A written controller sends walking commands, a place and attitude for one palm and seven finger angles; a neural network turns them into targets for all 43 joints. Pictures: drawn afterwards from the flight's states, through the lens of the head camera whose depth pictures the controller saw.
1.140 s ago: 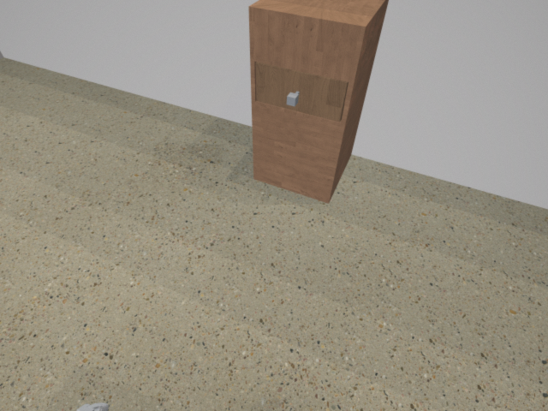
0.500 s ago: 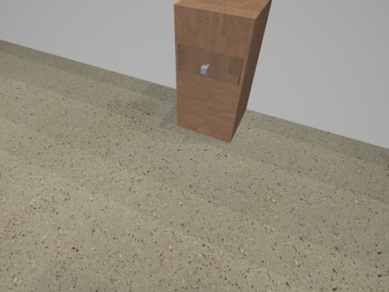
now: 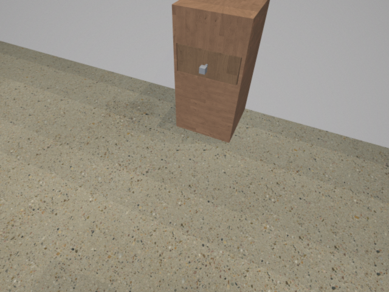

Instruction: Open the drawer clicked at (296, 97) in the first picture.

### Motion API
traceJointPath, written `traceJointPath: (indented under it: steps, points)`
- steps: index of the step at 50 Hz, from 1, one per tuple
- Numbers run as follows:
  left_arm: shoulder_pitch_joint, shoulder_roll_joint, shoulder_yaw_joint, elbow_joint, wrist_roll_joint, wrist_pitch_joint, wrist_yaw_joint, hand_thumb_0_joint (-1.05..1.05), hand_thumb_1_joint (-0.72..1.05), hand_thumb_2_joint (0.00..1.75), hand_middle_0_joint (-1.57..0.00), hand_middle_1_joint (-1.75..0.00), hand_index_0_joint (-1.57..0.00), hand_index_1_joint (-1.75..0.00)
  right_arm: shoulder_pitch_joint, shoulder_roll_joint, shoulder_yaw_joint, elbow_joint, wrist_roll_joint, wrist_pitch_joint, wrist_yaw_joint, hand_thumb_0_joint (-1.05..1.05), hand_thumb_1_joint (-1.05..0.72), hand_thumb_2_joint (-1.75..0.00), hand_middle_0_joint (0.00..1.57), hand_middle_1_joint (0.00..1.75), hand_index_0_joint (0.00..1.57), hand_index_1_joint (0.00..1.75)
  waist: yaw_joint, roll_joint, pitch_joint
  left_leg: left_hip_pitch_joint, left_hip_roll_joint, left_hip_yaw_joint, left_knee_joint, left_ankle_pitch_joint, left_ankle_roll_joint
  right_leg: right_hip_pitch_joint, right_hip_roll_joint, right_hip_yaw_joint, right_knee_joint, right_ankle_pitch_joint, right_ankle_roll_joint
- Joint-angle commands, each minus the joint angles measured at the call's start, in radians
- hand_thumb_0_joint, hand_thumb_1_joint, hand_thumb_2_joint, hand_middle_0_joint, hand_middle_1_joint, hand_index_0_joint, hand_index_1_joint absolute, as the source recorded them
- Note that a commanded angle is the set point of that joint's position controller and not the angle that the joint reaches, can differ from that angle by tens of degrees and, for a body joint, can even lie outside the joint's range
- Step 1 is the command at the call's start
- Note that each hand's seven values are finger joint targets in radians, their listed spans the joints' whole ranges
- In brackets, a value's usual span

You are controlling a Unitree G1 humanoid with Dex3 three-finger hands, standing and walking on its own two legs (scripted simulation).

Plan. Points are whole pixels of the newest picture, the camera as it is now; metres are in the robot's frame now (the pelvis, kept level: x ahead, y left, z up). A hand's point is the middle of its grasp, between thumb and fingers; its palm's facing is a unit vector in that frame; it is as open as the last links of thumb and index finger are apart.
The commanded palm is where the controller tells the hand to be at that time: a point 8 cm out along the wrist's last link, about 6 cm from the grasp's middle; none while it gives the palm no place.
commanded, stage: look at it before walking up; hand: left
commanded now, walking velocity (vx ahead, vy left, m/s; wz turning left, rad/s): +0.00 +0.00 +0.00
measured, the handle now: (204, 68) +1.31 +0.02 -0.21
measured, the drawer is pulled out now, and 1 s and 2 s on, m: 0.00 0.00 0.00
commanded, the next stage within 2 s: walk to a spot facing it in 0.30 s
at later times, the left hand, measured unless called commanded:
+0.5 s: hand out of the picture +0.07 +0.24 -0.16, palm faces -0.01 -0.95 -0.32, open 7.4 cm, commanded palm none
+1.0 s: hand out of the picture +0.15 +0.22 -0.18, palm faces +0.15 -0.98 -0.16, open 7.3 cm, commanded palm none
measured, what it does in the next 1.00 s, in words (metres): walks ahead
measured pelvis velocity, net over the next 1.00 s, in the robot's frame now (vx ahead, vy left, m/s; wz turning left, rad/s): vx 0.15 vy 0.04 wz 0.14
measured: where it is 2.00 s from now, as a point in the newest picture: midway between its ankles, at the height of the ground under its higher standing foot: (179, 238)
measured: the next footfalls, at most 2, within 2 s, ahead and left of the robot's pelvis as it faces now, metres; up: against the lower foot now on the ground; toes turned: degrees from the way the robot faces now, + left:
right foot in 1.16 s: +0.41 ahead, -0.08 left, +0.00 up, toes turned +1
left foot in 1.64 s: +0.52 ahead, +0.21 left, +0.00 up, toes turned +31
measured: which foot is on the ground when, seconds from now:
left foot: down 0.00-1.00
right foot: down 0.00-0.70, up 0.72-1.00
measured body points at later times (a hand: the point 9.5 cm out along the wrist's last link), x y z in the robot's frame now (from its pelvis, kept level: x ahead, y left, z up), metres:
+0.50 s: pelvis +0.01 +0.00 +0.00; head +0.00 +0.00 +0.45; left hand +0.07 +0.29 -0.14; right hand +0.08 -0.29 -0.14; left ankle +0.01 +0.13 -0.74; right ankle +0.01 -0.12 -0.74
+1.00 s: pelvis +0.15 +0.04 +0.00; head +0.16 +0.05 +0.45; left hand +0.14 +0.27 -0.16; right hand +0.06 -0.16 -0.15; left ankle +0.04 +0.12 -0.74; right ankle +0.25 -0.09 -0.69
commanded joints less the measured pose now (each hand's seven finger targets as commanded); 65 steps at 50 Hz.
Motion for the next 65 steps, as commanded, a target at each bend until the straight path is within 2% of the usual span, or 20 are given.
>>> traceJointPath:
  steps: [1, 20, 22, 24, 29, 31, 33, 34, 35, 36, 37, 39, 42, 53, 56, 57, 58, 59, 61, 65]
  points:
    - [-0.039, 0.202, 0.045, -0.060, 0.001, -0.018, 0.015, 0.00, 0.90, 0.90, -0.20, -0.30, -0.20, -0.30, -0.048, -0.208, -0.037, -0.059, 0.000, -0.022, -0.019, 0.00, -0.90, -0.90, 0.20, 0.30, 0.20, 0.30, -0.004, 0.019, -0.030, 0.011, 0.106, -0.098, -0.075, 0.103, 0.038, -0.010, -0.117, 0.104, -0.075, 0.085, -0.030]
    - [-0.036, 0.206, 0.045, -0.055, 0.001, -0.020, 0.015, 0.00, 0.90, 0.90, -0.20, -0.30, -0.20, -0.30, -0.052, -0.207, -0.035, -0.057, 0.002, -0.020, -0.020, 0.00, -0.90, -0.90, 0.20, 0.30, 0.20, 0.30, -0.003, 0.006, -0.031, 0.030, 0.107, -0.093, -0.080, 0.126, 0.034, 0.005, -0.119, 0.104, -0.084, 0.123, -0.029]
    - [0.040, 0.085, 0.019, -0.023, 0.000, -0.001, 0.019, 0.00, 0.90, 0.90, -0.20, -0.30, -0.20, -0.30, 0.011, -0.080, -0.004, -0.029, -0.006, -0.001, -0.014, 0.00, -0.90, -0.90, 0.20, 0.30, 0.20, 0.30, -0.001, 0.000, -0.046, 0.018, 0.090, -0.073, -0.054, 0.015, 0.020, 0.009, -0.117, 0.089, -0.078, -0.041, -0.011]
    - [0.081, 0.092, 0.028, -0.021, 0.008, 0.010, 0.013, 0.00, 0.90, 0.90, -0.20, -0.30, -0.20, -0.30, 0.043, -0.071, -0.008, -0.030, -0.013, 0.009, -0.010, 0.00, -0.90, -0.90, 0.20, 0.30, 0.20, 0.30, 0.009, -0.019, 0.018, -0.080, 0.060, -0.072, -0.025, -0.201, 0.030, -0.021, -0.119, 0.116, -0.095, -0.289, -0.025]
    - [0.200, 0.142, 0.072, -0.041, 0.012, -0.004, 0.012, 0.00, 0.90, 0.90, -0.20, -0.30, -0.20, -0.30, 0.051, -0.033, -0.026, -0.096, -0.015, 0.007, -0.003, 0.00, -0.90, -0.90, 0.20, 0.30, 0.20, 0.30, 0.039, -0.163, 0.117, -0.340, 0.022, 0.020, 0.333, -0.261, 0.030, 0.015, -0.324, 0.334, -0.242, -0.506, -0.160]
    - [0.188, 0.123, 0.077, -0.051, 0.016, -0.022, 0.014, 0.00, 0.90, 0.90, -0.20, -0.30, -0.20, -0.30, 0.075, -0.009, -0.033, -0.106, -0.010, -0.007, 0.005, 0.00, -0.90, -0.90, 0.20, 0.30, 0.20, 0.30, 0.015, -0.109, 0.112, -0.319, 0.051, 0.028, 0.313, -0.255, 0.035, 0.014, -0.339, 0.261, -0.196, -0.350, -0.181]
    - [0.143, 0.097, 0.078, -0.061, 0.013, -0.024, 0.012, 0.00, 0.90, 0.90, -0.20, -0.30, -0.20, -0.30, 0.187, 0.028, -0.033, -0.076, -0.007, -0.020, 0.009, 0.00, -0.90, -0.90, 0.20, 0.30, 0.20, 0.30, -0.042, -0.064, 0.078, -0.087, 0.033, 0.070, 0.128, -0.154, 0.038, -0.105, -0.275, 0.102, -0.080, -0.287, -0.132]
    - [0.136, 0.054, 0.072, -0.069, 0.008, -0.018, 0.008, 0.00, 0.90, 0.90, -0.20, -0.30, -0.20, -0.30, 0.286, 0.013, -0.038, -0.046, -0.007, -0.024, 0.002, 0.00, -0.90, -0.90, 0.20, 0.30, 0.20, 0.30, -0.071, 0.030, 0.074, 0.057, 0.038, 0.018, 0.041, -0.172, 0.048, -0.222, -0.190, 0.009, 0.049, -0.304, -0.087]
    - [0.137, -0.018, 0.059, -0.089, 0.002, -0.013, 0.000, 0.00, 0.90, 0.90, -0.20, -0.30, -0.20, -0.30, 0.394, -0.062, -0.063, -0.014, -0.019, -0.029, -0.009, 0.00, -0.90, -0.90, 0.20, 0.30, 0.20, 0.30, -0.106, 0.266, 0.079, 0.145, 0.213, -0.285, -0.113, -0.349, 0.118, -0.388, -0.065, -0.116, 0.336, -0.299, -0.023]
    - [0.069, -0.044, 0.051, -0.134, 0.010, -0.020, 0.001, 0.00, 0.90, 0.90, -0.20, -0.30, -0.20, -0.30, 0.486, -0.102, -0.073, 0.003, -0.020, -0.032, -0.018, 0.00, -0.90, -0.90, 0.20, 0.30, 0.20, 0.30, -0.125, 0.334, 0.110, 0.154, 0.351, -0.551, -0.258, -0.396, 0.197, -0.532, -0.004, -0.120, 0.572, -0.385, -0.008]
    - [0.033, -0.030, 0.059, -0.139, 0.017, -0.026, 0.006, 0.00, 0.90, 0.90, -0.20, -0.30, -0.20, -0.30, 0.468, -0.064, -0.064, 0.002, -0.014, -0.032, -0.025, 0.00, -0.90, -0.90, 0.20, 0.30, 0.20, 0.30, -0.107, 0.211, 0.142, 0.120, 0.364, -0.562, -0.257, -0.355, 0.231, -0.579, -0.063, -0.033, 0.689, -0.318, -0.024]
    - [0.041, -0.048, 0.061, -0.115, 0.017, -0.037, -0.008, 0.00, 0.90, 0.90, -0.20, -0.30, -0.20, -0.30, 0.391, -0.003, -0.053, -0.021, -0.007, -0.048, -0.029, 0.00, -0.90, -0.90, 0.20, 0.30, 0.20, 0.30, -0.070, 0.086, 0.146, 0.077, 0.326, -0.434, -0.245, -0.242, 0.238, -0.579, -0.123, -0.006, 0.729, -0.194, -0.014]
    - [0.093, -0.092, 0.060, -0.091, 0.017, -0.029, -0.016, 0.00, 0.90, 0.90, -0.20, -0.30, -0.20, -0.30, 0.379, 0.046, -0.044, -0.006, -0.003, -0.073, -0.038, 0.00, -0.90, -0.90, 0.20, 0.30, 0.20, 0.30, -0.032, 0.104, 0.108, 0.065, 0.247, -0.262, -0.226, 0.000, 0.218, -0.511, -0.134, -0.038, 0.672, -0.093, 0.014]
    - [-0.099, -0.129, 0.076, -0.158, 0.007, -0.038, -0.022, 0.00, 0.90, 0.90, -0.20, -0.30, -0.20, -0.30, 0.450, 0.077, -0.059, 0.057, -0.018, -0.074, -0.044, 0.00, -0.90, -0.90, 0.20, 0.30, 0.20, 0.30, -0.063, 0.140, 0.164, 0.073, 0.219, -0.113, -0.188, 0.263, 0.187, -0.371, -0.087, -0.135, 0.285, 0.007, 0.002]
    - [0.126, -0.082, 0.096, -0.103, 0.011, -0.051, -0.018, 0.00, 0.90, 0.90, -0.20, -0.30, -0.20, -0.30, 0.390, 0.044, -0.065, 0.045, -0.013, -0.069, -0.044, 0.00, -0.90, -0.90, 0.20, 0.30, 0.20, 0.30, 0.056, 0.090, 0.063, 0.031, 0.186, -0.056, 0.089, 0.484, 0.145, -0.052, -0.035, -0.158, 0.183, 0.024, -0.029]
    - [0.304, -0.022, 0.113, -0.053, 0.020, -0.067, -0.011, 0.00, 0.90, 0.90, -0.20, -0.30, -0.20, -0.30, 0.395, 0.055, -0.066, 0.035, -0.007, -0.070, -0.038, 0.00, -0.90, -0.90, 0.20, 0.30, 0.20, 0.30, 0.124, -0.002, -0.058, -0.099, 0.131, -0.029, 0.360, 0.389, 0.105, 0.222, -0.099, -0.067, 0.140, 0.012, -0.061]
    - [0.438, 0.104, 0.144, -0.023, 0.025, -0.073, 0.010, 0.00, 0.90, 0.90, -0.20, -0.30, -0.20, -0.30, 0.451, 0.122, -0.054, -0.005, 0.008, -0.073, -0.025, 0.00, -0.90, -0.90, 0.20, 0.30, 0.20, 0.30, 0.144, -0.265, -0.220, -0.363, -0.026, 0.044, 0.726, -0.139, 0.061, 0.462, -0.420, 0.367, 0.007, -0.062, -0.152]
    - [0.437, 0.137, 0.144, -0.015, 0.006, -0.065, 0.012, 0.00, 0.90, 0.90, -0.20, -0.30, -0.20, -0.30, 0.390, 0.121, -0.056, -0.026, 0.008, -0.068, -0.025, 0.00, -0.90, -0.90, 0.20, 0.30, 0.20, 0.30, 0.130, -0.224, -0.212, -0.430, -0.013, -0.030, 0.943, -0.345, 0.077, 0.374, -0.532, 0.548, -0.135, -0.211, -0.203]
    - [0.225, 0.032, 0.113, -0.065, 0.012, -0.064, 0.014, 0.00, 0.90, 0.90, -0.20, -0.30, -0.20, -0.30, 0.264, 0.132, -0.068, -0.056, -0.009, -0.055, -0.010, 0.00, -0.90, -0.90, 0.20, 0.30, 0.20, 0.30, 0.067, -0.118, 0.011, -0.491, 0.088, -0.036, 1.023, -0.182, 0.073, 0.036, -0.472, 0.426, -0.217, -0.446, -0.170]
    - [0.146, -0.089, 0.076, -0.067, 0.022, -0.081, 0.022, 0.00, 0.90, 0.90, -0.20, -0.30, -0.20, -0.30, 0.283, 0.166, -0.066, -0.043, -0.021, -0.010, 0.004, 0.00, -0.90, -0.90, 0.20, 0.30, 0.20, 0.30, -0.030, -0.085, 0.042, -0.411, 0.134, -0.012, 0.866, -0.063, 0.033, -0.146, -0.361, 0.029, -0.215, -0.125, -0.106]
